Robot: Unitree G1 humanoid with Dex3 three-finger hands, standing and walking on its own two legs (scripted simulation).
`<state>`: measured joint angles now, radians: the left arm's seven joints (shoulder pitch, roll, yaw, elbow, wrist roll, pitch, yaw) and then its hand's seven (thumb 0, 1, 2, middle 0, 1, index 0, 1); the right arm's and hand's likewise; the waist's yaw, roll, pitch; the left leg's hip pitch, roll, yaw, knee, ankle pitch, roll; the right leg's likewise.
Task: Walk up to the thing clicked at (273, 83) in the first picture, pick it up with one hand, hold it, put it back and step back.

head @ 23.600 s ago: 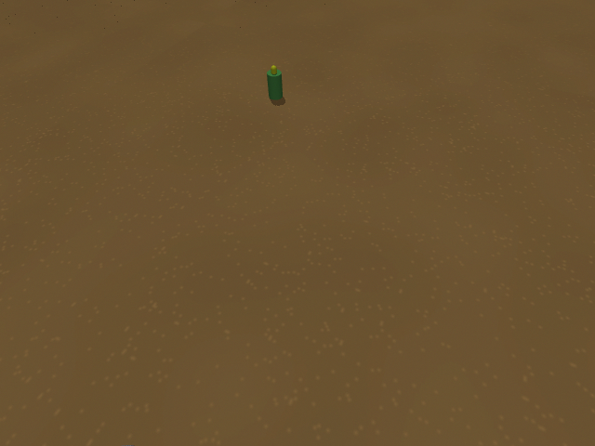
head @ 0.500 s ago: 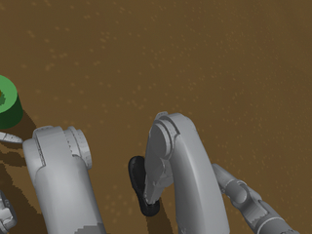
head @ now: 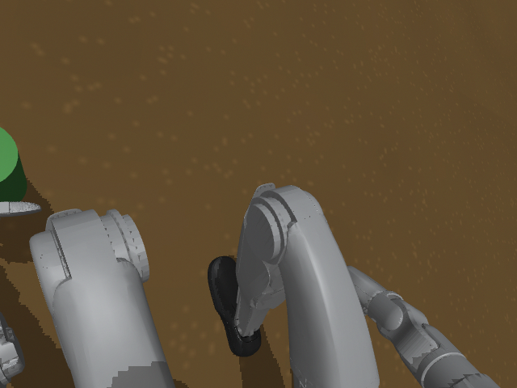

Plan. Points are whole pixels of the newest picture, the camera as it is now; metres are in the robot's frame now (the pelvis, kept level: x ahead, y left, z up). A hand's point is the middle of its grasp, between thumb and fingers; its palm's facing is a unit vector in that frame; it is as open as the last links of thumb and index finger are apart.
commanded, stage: close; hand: left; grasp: from the side
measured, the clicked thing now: out of the picture +0.41 +0.29 -0.18
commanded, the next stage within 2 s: settle in 0.52 s
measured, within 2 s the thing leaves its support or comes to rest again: leaves its support in 0.82 s
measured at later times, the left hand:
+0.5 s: hand out of the picture +0.40 +0.29 -0.17, palm faces +0.37 -0.93 +0.02, open 11.7 cm
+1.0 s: hand out of the picture +0.40 +0.30 -0.14, palm faces +0.35 -0.94 +0.01, open 11.8 cm
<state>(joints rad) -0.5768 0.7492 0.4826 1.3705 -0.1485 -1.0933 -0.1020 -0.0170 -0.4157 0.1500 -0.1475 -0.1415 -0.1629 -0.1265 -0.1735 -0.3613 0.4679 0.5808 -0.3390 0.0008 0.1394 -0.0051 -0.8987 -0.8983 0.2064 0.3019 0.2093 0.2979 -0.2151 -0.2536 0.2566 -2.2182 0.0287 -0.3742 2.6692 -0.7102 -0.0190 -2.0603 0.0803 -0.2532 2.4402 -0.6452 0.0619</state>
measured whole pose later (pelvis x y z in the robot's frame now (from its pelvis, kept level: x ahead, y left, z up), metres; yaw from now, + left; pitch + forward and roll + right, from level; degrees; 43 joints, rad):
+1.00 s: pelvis +0.00 +0.00 +0.01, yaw +0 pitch +12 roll -17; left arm -0.52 0.72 0.44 1.20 -0.12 -1.04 -0.04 0.01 -0.43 0.82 -0.61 -0.89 -0.60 -0.85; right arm -0.14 -0.35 0.44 0.58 -0.33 0.01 0.15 -0.01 -0.92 -0.90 0.21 0.30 0.21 0.30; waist -0.19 -0.25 0.25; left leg -2.21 0.03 -0.38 2.66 -0.71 -0.01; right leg -2.05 0.08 -0.26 2.42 -0.64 0.06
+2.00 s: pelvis +0.02 -0.02 +0.07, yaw +9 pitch +30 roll -7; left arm -0.49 0.42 0.40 0.77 -0.19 -0.61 -0.24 0.01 -0.50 0.93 -0.61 -0.93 -0.61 -0.89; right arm 0.03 -0.29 0.06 0.65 -0.07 0.04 0.07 0.00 -0.89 -0.90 0.20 0.30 0.21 0.30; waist -0.08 -0.03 -0.09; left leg -2.20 0.04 -0.15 2.37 -0.70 -0.03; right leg -2.12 0.01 -0.10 2.31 -0.71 0.00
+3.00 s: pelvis +0.02 -0.02 +0.13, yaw +12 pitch +32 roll -4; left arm -0.44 0.35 0.37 0.67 -0.21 -0.51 -0.29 0.02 -0.59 1.02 -0.62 -0.97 -0.61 -0.93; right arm 0.10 -0.27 0.01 0.65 -0.01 0.00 0.03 0.00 -0.92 -0.90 0.20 0.30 0.21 0.30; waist -0.06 0.01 -0.18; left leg -2.04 0.04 -0.09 2.15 -0.68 -0.02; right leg -1.98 0.00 -0.06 2.12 -0.70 0.00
